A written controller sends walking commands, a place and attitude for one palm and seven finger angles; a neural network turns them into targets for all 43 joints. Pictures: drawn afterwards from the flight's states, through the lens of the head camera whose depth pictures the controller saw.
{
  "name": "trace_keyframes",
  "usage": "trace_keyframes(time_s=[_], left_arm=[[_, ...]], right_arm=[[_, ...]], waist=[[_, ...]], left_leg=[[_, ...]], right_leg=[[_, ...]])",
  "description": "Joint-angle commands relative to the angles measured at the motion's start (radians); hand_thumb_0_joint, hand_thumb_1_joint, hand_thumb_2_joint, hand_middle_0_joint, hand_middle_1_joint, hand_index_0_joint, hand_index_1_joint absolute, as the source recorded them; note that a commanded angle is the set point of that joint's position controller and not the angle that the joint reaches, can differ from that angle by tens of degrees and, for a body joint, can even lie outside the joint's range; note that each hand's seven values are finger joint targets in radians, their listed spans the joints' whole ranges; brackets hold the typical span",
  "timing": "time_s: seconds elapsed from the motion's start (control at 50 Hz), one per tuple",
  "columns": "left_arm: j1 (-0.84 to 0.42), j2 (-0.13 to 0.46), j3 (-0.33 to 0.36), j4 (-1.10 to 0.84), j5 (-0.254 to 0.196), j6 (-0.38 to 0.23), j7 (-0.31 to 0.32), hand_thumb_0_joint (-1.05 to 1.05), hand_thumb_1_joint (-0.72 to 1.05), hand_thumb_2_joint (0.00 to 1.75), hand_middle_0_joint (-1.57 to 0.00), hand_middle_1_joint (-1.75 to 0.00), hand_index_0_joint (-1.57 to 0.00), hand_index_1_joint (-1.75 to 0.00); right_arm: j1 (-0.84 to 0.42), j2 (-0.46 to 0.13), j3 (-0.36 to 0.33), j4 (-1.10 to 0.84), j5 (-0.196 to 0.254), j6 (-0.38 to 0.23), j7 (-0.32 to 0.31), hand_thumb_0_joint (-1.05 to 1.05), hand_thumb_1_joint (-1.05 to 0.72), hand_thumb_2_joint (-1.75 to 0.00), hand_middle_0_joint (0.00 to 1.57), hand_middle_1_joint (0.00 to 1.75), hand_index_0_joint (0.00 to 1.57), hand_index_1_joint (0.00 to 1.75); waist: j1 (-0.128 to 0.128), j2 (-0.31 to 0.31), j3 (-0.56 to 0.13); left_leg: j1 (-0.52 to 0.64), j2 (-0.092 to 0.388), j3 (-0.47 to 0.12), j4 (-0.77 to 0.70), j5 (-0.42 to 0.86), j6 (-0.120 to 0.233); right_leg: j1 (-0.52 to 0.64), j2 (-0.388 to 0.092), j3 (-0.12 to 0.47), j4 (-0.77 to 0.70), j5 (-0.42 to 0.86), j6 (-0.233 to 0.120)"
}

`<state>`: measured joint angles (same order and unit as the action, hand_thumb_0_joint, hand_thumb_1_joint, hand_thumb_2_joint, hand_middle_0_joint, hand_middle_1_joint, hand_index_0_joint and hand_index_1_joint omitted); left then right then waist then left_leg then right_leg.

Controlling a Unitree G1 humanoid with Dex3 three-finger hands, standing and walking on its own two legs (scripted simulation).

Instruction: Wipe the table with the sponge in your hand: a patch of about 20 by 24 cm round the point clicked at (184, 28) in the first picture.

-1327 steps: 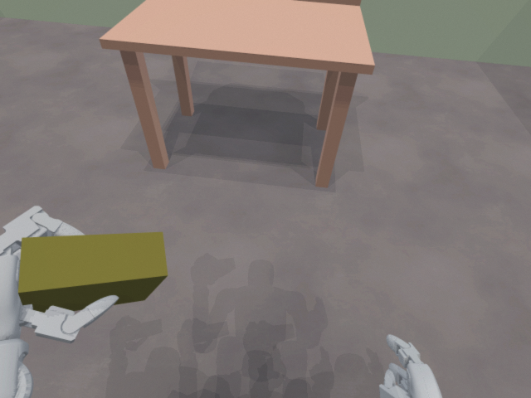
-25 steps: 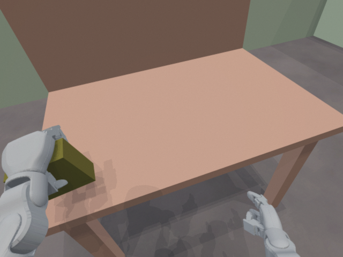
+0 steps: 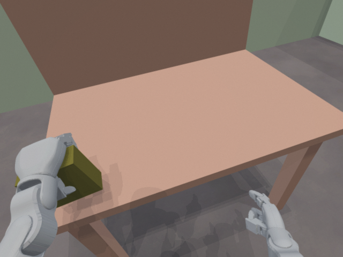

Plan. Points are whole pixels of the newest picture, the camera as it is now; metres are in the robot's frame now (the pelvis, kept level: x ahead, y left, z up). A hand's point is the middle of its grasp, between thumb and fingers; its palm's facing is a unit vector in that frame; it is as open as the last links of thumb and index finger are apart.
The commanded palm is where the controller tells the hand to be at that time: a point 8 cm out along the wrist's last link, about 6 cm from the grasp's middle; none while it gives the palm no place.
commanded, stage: move the sponge above the wiping area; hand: left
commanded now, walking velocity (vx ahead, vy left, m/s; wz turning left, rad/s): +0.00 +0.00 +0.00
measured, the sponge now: (69, 182) +0.23 +0.30 +0.07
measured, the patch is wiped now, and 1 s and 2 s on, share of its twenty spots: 0.00 0.00 0.00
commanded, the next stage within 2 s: none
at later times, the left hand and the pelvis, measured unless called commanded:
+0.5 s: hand (78, 171) +0.25 +0.28 +0.09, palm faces -0.01 -0.09 -1.00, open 9.6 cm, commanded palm +0.22 +0.27 +0.18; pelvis +0.00 -0.02 +0.00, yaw +0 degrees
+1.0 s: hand (88, 169) +0.27 +0.27 +0.08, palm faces -0.02 -0.10 -0.99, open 9.6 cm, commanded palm +0.25 +0.27 +0.16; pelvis +0.01 -0.02 +0.00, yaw +0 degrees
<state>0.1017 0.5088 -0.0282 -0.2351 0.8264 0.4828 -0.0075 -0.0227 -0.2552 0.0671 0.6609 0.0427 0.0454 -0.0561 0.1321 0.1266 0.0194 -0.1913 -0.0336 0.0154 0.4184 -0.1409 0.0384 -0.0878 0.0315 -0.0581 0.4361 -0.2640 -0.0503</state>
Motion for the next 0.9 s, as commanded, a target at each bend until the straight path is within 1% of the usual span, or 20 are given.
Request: trace_keyframes(time_s=[0.0,0.04,0.06,0.14,0.16,0.24,0.26,0.34,0.36,0.38,0.4,0.44,0.46,0.54,0.56,0.64,0.66,0.74,0.76,0.88], left_arm=[[-0.211,0.232,0.110,-0.185,0.045,-0.035,0.002,0.00,0.10,1.30,-1.20,-1.60,-1.20,-1.60],[-0.257,0.330,0.186,-0.228,0.076,-0.046,0.015,0.00,0.10,1.30,-1.20,-1.60,-1.20,-1.60],[-0.304,0.269,0.130,-0.221,0.090,-0.055,0.022,0.00,0.10,1.30,-1.20,-1.60,-1.20,-1.60],[-0.288,0.350,0.228,-0.189,0.100,-0.086,0.060,0.00,0.10,1.30,-1.20,-1.60,-1.20,-1.60],[-0.291,0.255,0.155,-0.176,0.082,-0.093,0.064,0.00,0.10,1.30,-1.20,-1.60,-1.20,-1.60],[-0.244,0.279,0.190,-0.119,0.057,-0.075,0.065,0.00,0.10,1.30,-1.20,-1.60,-1.20,-1.60],[-0.246,0.204,0.117,-0.109,0.053,-0.064,0.057,0.00,0.10,1.30,-1.20,-1.60,-1.20,-1.60],[-0.303,0.243,0.113,-0.058,0.066,-0.036,0.028,0.00,0.10,1.30,-1.20,-1.60,-1.20,-1.60],[-0.321,0.193,0.061,-0.046,0.067,-0.039,0.021,0.00,0.10,1.30,-1.20,-1.60,-1.20,-1.60],[-0.331,0.234,0.089,-0.021,0.078,-0.045,0.018,0.00,0.10,1.30,-1.20,-1.60,-1.20,-1.60],[-0.363,0.203,0.054,-0.021,0.077,-0.054,0.011,0.00,0.10,1.30,-1.20,-1.60,-1.20,-1.60],[-0.410,0.306,0.135,-0.019,0.092,-0.078,0.020,0.00,0.10,1.30,-1.20,-1.60,-1.20,-1.60],[-0.444,0.242,0.085,-0.030,0.093,-0.098,0.024,0.00,0.10,1.30,-1.20,-1.60,-1.20,-1.60],[-0.370,0.353,0.224,-0.036,0.092,-0.143,0.068,0.00,0.10,1.30,-1.20,-1.60,-1.20,-1.60],[-0.371,0.279,0.174,-0.037,0.088,-0.145,0.078,0.00,0.10,1.30,-1.20,-1.60,-1.20,-1.60],[-0.308,0.311,0.222,0.027,0.080,-0.090,0.099,0.00,0.10,1.30,-1.20,-1.60,-1.20,-1.60],[-0.318,0.221,0.139,0.034,0.073,-0.073,0.093,0.00,0.10,1.30,-1.20,-1.60,-1.20,-1.60],[-0.292,0.241,0.139,0.037,0.056,-0.028,0.063,0.00,0.10,1.30,-1.20,-1.60,-1.20,-1.60],[-0.292,0.187,0.083,0.036,0.056,-0.026,0.049,0.00,0.10,1.30,-1.20,-1.60,-1.20,-1.60],[-0.379,0.252,0.114,0.017,0.091,-0.106,0.042,0.00,0.10,1.30,-1.20,-1.60,-1.20,-1.60]], right_arm=[[-0.232,-0.095,-0.034,-0.194,-0.001,-0.053,-0.018,0.00,-0.90,-0.90,0.20,0.30,0.20,0.30],[-0.254,-0.095,-0.031,-0.198,-0.007,-0.055,-0.021,0.00,-0.90,-0.90,0.20,0.30,0.20,0.30],[-0.246,-0.080,-0.026,-0.197,-0.008,-0.063,-0.021,0.00,-0.90,-0.90,0.20,0.30,0.20,0.30],[-0.229,-0.091,-0.038,-0.174,-0.014,-0.068,-0.013,0.00,-0.90,-0.90,0.20,0.30,0.20,0.30],[-0.221,-0.073,-0.035,-0.179,-0.009,-0.075,-0.011,0.00,-0.90,-0.90,0.20,0.30,0.20,0.30],[-0.224,-0.092,-0.047,-0.164,-0.004,-0.071,-0.007,0.00,-0.90,-0.90,0.20,0.30,0.20,0.30],[-0.223,-0.084,-0.044,-0.169,0.000,-0.071,-0.006,0.00,-0.90,-0.90,0.20,0.30,0.20,0.30],[-0.235,-0.101,-0.043,-0.170,0.006,-0.060,-0.016,0.00,-0.90,-0.90,0.20,0.30,0.20,0.30],[-0.222,-0.093,-0.042,-0.174,0.008,-0.065,-0.019,0.00,-0.90,-0.90,0.20,0.30,0.20,0.30],[-0.206,-0.102,-0.048,-0.161,0.005,-0.063,-0.022,0.00,-0.90,-0.90,0.20,0.30,0.20,0.30],[-0.202,-0.100,-0.047,-0.168,0.005,-0.062,-0.025,0.00,-0.90,-0.90,0.20,0.30,0.20,0.30],[-0.212,-0.105,-0.044,-0.164,0.004,-0.069,-0.034,0.00,-0.90,-0.90,0.20,0.30,0.20,0.30],[-0.202,-0.087,-0.041,-0.169,0.004,-0.078,-0.033,0.00,-0.90,-0.90,0.20,0.30,0.20,0.30],[-0.179,-0.102,-0.055,-0.156,-0.008,-0.079,-0.026,0.00,-0.90,-0.90,0.20,0.30,0.20,0.30],[-0.173,-0.085,-0.053,-0.161,-0.007,-0.084,-0.020,0.00,-0.90,-0.90,0.20,0.30,0.20,0.30],[-0.180,-0.108,-0.062,-0.153,-0.002,-0.064,-0.004,0.00,-0.90,-0.90,0.20,0.30,0.20,0.30],[-0.179,-0.097,-0.060,-0.159,0.004,-0.062,-0.001,0.00,-0.90,-0.90,0.20,0.30,0.20,0.30],[-0.206,-0.112,-0.062,-0.173,0.013,-0.053,-0.001,0.00,-0.90,-0.90,0.20,0.30,0.20,0.30],[-0.194,-0.105,-0.059,-0.175,0.015,-0.051,-0.002,0.00,-0.90,-0.90,0.20,0.30,0.20,0.30],[-0.153,-0.103,-0.065,-0.165,0.005,-0.063,-0.026,0.00,-0.90,-0.90,0.20,0.30,0.20,0.30]], waist=[[-0.013,-0.090,-0.161],[0.004,-0.059,-0.184],[-0.005,-0.056,-0.224],[0.016,-0.001,-0.218],[0.001,-0.026,-0.222],[0.002,-0.032,-0.188],[-0.012,-0.026,-0.178],[-0.021,-0.054,-0.129],[-0.031,-0.073,-0.152],[-0.033,-0.076,-0.152],[-0.041,-0.093,-0.159],[-0.028,-0.080,-0.172],[-0.034,-0.081,-0.215],[0.003,-0.036,-0.259],[-0.006,-0.046,-0.283],[0.003,-0.025,-0.213],[-0.014,-0.040,-0.213],[-0.016,-0.086,-0.195],[-0.029,-0.100,-0.213],[-0.042,-0.111,-0.234]], left_leg=[[0.114,0.005,-0.071,-0.049,0.044,0.007],[0.127,-0.002,-0.075,-0.038,0.052,0.009],[0.138,-0.005,-0.061,-0.023,0.085,0.011],[0.155,-0.011,-0.077,-0.017,0.127,0.008],[0.155,-0.012,-0.062,-0.008,0.143,0.011],[0.143,-0.014,-0.064,-0.011,0.139,0.007],[0.131,-0.012,-0.051,-0.010,0.133,0.007],[0.111,-0.015,-0.057,-0.023,0.065,0.008],[0.110,-0.016,-0.045,-0.015,0.066,0.012],[0.114,-0.015,-0.049,-0.020,0.062,0.013],[0.114,-0.017,-0.048,-0.023,0.054,0.015],[0.126,-0.021,-0.054,-0.015,0.046,0.016],[0.132,-0.023,-0.044,-0.006,0.068,0.019],[0.143,-0.029,-0.052,0.007,0.159,0.017],[0.136,-0.028,-0.036,0.017,0.180,0.018],[0.100,-0.024,-0.040,0.010,0.179,0.007],[0.090,-0.020,-0.027,0.011,0.169,0.010],[0.085,-0.021,-0.036,0.015,0.153,0.013],[0.081,-0.021,-0.028,0.019,0.158,0.018],[0.115,-0.024,-0.037,0.032,0.142,0.030]], right_leg=[[-0.072,-0.013,0.097,-0.104,0.058,-0.012],[-0.065,-0.004,0.146,-0.105,0.046,-0.026],[-0.054,-0.013,0.112,-0.087,0.076,-0.020],[-0.046,0.003,0.153,-0.097,0.128,-0.039],[-0.046,-0.006,0.113,-0.087,0.148,-0.027],[-0.055,-0.002,0.143,-0.101,0.175,-0.030],[-0.062,-0.013,0.109,-0.096,0.170,-0.018],[-0.097,-0.008,0.142,-0.117,0.098,-0.021],[-0.090,-0.017,0.114,-0.106,0.101,-0.010],[-0.092,-0.014,0.115,-0.114,0.095,-0.010],[-0.090,-0.017,0.107,-0.115,0.090,-0.005],[-0.093,-0.008,0.148,-0.122,0.064,-0.016],[-0.073,-0.017,0.112,-0.102,0.095,-0.008],[-0.020,-0.005,0.150,-0.085,0.230,-0.026],[-0.008,-0.015,0.116,-0.068,0.263,-0.015],[-0.029,-0.007,0.144,-0.074,0.277,-0.027],[-0.038,-0.018,0.110,-0.066,0.269,-0.012],[-0.047,-0.013,0.137,-0.067,0.279,-0.013],[-0.040,-0.020,0.106,-0.057,0.285,-0.001],[-0.065,-0.014,0.113,-0.068,0.257,0.000]])
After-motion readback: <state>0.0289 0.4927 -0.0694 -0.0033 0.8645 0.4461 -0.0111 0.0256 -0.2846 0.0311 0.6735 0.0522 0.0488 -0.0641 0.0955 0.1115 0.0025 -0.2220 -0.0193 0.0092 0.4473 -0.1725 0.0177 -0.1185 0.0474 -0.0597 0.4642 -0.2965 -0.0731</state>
